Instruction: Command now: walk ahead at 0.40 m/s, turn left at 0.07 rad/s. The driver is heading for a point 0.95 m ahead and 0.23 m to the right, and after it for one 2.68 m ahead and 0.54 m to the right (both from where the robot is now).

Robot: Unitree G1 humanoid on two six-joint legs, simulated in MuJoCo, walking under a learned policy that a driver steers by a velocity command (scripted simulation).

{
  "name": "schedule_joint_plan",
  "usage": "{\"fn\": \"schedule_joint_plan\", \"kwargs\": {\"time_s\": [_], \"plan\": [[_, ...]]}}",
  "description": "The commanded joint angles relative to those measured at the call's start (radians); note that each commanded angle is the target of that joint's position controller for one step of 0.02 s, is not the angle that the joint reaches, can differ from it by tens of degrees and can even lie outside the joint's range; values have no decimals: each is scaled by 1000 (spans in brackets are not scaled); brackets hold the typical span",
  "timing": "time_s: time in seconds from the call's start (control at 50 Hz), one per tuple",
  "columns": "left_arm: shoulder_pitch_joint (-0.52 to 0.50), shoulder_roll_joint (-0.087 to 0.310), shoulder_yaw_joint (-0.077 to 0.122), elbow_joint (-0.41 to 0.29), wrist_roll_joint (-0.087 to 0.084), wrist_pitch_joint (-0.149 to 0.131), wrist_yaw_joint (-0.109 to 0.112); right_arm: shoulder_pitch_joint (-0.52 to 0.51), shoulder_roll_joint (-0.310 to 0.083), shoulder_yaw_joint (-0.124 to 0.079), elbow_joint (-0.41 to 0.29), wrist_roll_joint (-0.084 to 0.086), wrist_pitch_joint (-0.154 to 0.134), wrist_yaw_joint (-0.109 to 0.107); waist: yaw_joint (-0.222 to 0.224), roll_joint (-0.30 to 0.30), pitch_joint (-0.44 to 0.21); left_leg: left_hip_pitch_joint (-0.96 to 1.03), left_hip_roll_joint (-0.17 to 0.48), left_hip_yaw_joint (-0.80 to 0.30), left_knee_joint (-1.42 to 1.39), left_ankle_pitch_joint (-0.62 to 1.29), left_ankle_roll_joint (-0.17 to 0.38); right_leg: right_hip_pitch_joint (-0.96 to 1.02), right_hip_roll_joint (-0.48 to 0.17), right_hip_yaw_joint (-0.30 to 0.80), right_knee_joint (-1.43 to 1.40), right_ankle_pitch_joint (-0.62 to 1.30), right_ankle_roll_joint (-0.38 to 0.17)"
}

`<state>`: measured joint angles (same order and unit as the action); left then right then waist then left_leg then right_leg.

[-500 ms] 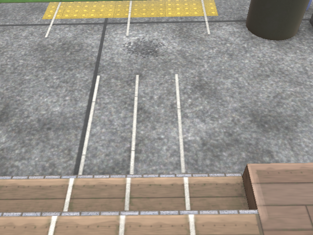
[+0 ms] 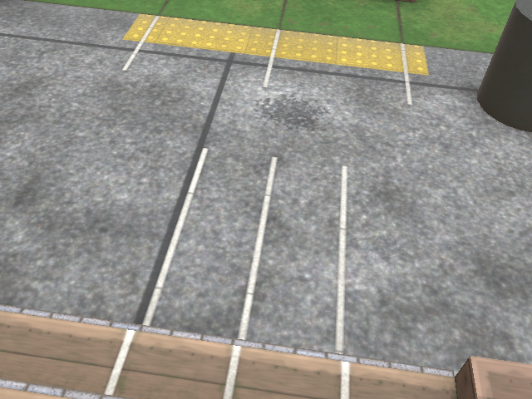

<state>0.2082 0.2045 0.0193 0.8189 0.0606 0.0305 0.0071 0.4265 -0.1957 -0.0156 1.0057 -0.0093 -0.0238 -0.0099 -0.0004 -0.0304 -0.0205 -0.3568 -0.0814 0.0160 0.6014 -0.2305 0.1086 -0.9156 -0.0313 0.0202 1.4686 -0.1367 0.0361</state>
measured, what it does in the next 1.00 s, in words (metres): goes down: right foot 0.10 m lower, then left foot 0.08 m lower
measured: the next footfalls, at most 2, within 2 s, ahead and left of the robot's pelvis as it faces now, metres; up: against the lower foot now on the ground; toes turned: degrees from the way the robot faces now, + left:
right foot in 0.50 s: +0.30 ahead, -0.31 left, -0.10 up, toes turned -19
left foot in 0.92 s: +0.56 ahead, -0.27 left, -0.19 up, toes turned -19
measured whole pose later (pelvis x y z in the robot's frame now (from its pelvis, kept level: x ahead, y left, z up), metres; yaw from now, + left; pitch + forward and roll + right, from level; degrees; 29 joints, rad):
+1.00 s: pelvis +0.51 -0.30 -0.23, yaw -11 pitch -6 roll +0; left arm 0.26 0.22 0.05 1.00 0.05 -0.08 0.00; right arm 0.49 -0.24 -0.05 1.03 -0.03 -0.08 -0.02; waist -0.07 -0.02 0.04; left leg -0.44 -0.13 -0.05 0.73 0.34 0.10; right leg -0.33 0.08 0.00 1.33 -0.67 -0.07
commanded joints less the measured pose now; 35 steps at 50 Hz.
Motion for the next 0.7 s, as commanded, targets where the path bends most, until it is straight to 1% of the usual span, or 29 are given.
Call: {"fn": "schedule_joint_plan", "kwargs": {"time_s": [0.02,0.04,0.06,0.08,0.12,0.16,0.18,0.2,0.22,0.24,0.28,0.32,0.38,0.4,0.42,0.44,0.46,0.48,0.5,0.52,0.54,0.56,0.58,0.6,0.62,0.64,0.66,0.68,0.7], "plan": [[22,34,-2,-55,0,1,-6,-17,-156,-23,-66,9,-23,-10,37,107,54,-49,265,-415,-372,-423,81,-31,2,35,-101,106,30],[16,54,7,-45,-8,-1,-2,-6,-177,-32,-72,2,-26,-8,28,110,53,-27,271,-407,-379,-418,79,-13,10,42,-135,161,28],[19,69,15,-33,-14,-3,2,22,-199,-40,-61,-7,-31,-4,16,129,53,2,295,-428,-374,-405,89,-8,26,95,-89,183,16],[12,79,20,-35,-18,-3,1,55,-197,-42,-50,-4,-32,-1,4,117,69,52,307,-422,-364,-412,90,-58,49,141,-82,157,6],[-22,83,25,-40,-13,-6,-4,103,-184,-45,-37,-6,-38,-2,-19,88,117,144,327,-401,-341,-407,94,-143,64,176,-101,129,-10],[-22,88,34,-33,-12,-13,-6,111,-176,-46,-39,-14,-43,-6,-17,56,121,184,338,-367,-319,-360,105,-125,61,196,-156,146,-24],[-17,88,39,-27,-10,-13,-10,124,-177,-50,-36,-21,-47,-3,-22,73,112,206,346,-354,-299,-354,114,-115,58,190,-162,146,-28],[-27,95,43,-24,-10,-13,-13,128,-179,-53,-38,-17,-49,-4,-26,69,117,202,351,-329,-290,-341,119,-92,50,190,-182,143,-31],[-28,100,47,-23,-13,-11,-17,137,-185,-56,-39,-12,-49,-6,-33,84,119,196,347,-313,-286,-326,129,-57,41,184,-214,137,-38],[-21,100,55,-11,-14,-10,-23,146,-194,-60,-40,-15,-51,-7,-39,110,129,198,348,-291,-278,-328,135,-40,32,167,-239,130,-42],[-84,89,56,-24,-11,-10,-30,181,-177,-57,-34,-27,-59,-6,-74,133,158,233,369,-261,-239,-251,136,-59,19,140,-267,103,-54],[-115,82,57,-32,-10,-15,-35,204,-181,-57,-34,-37,-60,-6,-95,136,159,251,388,-216,-188,-134,125,-40,8,102,-303,59,-64],[-134,84,55,-52,-11,-17,-43,149,-208,-61,-62,-46,-54,-2,-95,162,144,202,409,-128,-138,-8,82,85,-12,-14,-370,-56,-82],[-136,86,57,-64,-14,-13,-50,107,-221,-65,-81,-54,-51,0,-83,175,140,157,409,-101,-130,49,67,171,-11,-64,-413,-109,-95],[-256,106,72,-89,-30,-32,-43,190,-196,-72,-40,-73,-76,-6,-163,161,196,374,420,-143,-30,-138,29,-56,-67,114,-488,227,-106],[-298,115,75,-113,-34,-55,-35,235,-173,-60,-10,-68,-88,-14,-195,133,205,479,437,-156,20,-141,14,-169,-56,142,-591,252,-108],[-296,107,71,-119,-29,-76,-31,227,-178,-59,-5,-64,-95,-20,-198,132,184,500,441,-129,65,-79,5,-145,-61,99,-655,257,-108],[-248,93,64,-113,-28,-94,-35,183,-180,-59,-14,-59,-97,-19,-173,147,133,441,435,-87,103,-4,-9,-6,-62,32,-698,249,-117],[-175,63,47,-79,-54,-112,-51,83,-137,-45,-39,-54,-94,-28,-114,54,119,258,401,22,147,-115,-58,286,-99,45,-958,527,-114],[-130,70,52,-40,-76,-115,-66,124,-81,-26,-34,-46,-81,-26,-120,-36,110,129,328,89,199,-274,-67,492,-33,-32,-1040,676,-84],[-21,99,70,19,-55,-120,-64,120,-124,-32,-32,-47,-71,-15,-76,-79,105,117,265,132,334,-178,-62,612,54,-98,-1073,584,-69],[132,109,76,73,-1,-125,-60,114,-203,-51,-31,-15,-64,-14,20,-138,22,73,215,185,598,14,-66,874,92,-135,-1192,558,-79],[316,157,92,148,0,-119,-54,89,-201,-63,-36,0,-56,-4,118,-298,-75,-244,147,184,934,-405,-93,1259,40,-35,-1118,592,-135],[391,190,114,141,-21,-95,-45,-19,-242,-74,-15,-8,-48,-26,231,-180,-45,-333,151,55,1164,-589,-36,1278,-34,0,-1028,509,-149],[449,285,108,143,-14,-98,-8,7,-177,-70,-93,13,-82,-31,176,-294,-158,-526,155,-73,1289,-653,-75,1446,-212,183,-788,1137,-179],[441,301,113,160,-21,-80,18,-68,-152,-51,-143,26,-90,-27,184,-216,-193,-675,152,-55,1159,-536,-79,1426,-315,355,-923,804,-235],[402,236,91,152,-19,-76,26,-161,-153,-51,-127,-11,-80,-29,182,-84,-35,-648,181,-39,1037,-447,-83,1219,-280,356,-1001,664,-236],[299,165,68,134,-6,-79,21,-157,-137,-52,-104,-19,-69,-23,138,-8,18,-563,180,-34,968,-419,-79,1091,-227,290,-1010,697,-214],[294,172,69,144,-14,-93,17,-67,-101,-46,-78,-45,-56,-7,85,-20,30,-546,189,-70,911,-352,-60,987,-257,346,-972,522,-255]]}}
